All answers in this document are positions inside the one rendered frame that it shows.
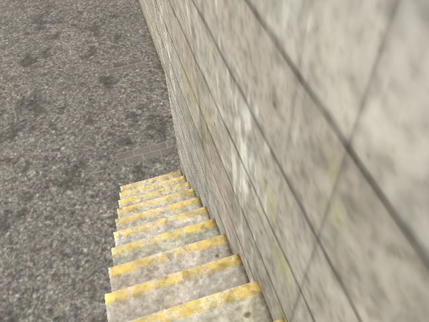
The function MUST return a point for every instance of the stairs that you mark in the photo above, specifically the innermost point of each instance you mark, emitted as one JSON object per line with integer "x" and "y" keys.
{"x": 171, "y": 264}

